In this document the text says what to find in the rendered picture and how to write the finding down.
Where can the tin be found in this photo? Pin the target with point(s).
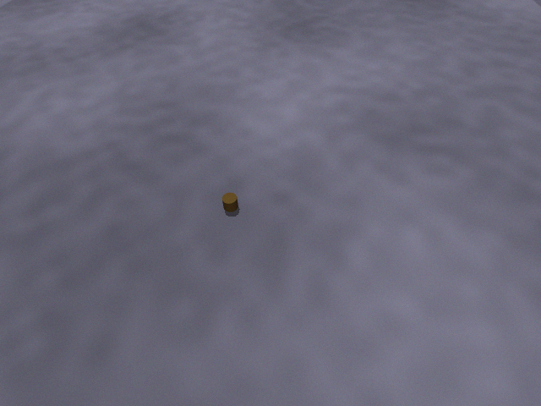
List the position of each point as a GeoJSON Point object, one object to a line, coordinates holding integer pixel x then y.
{"type": "Point", "coordinates": [230, 202]}

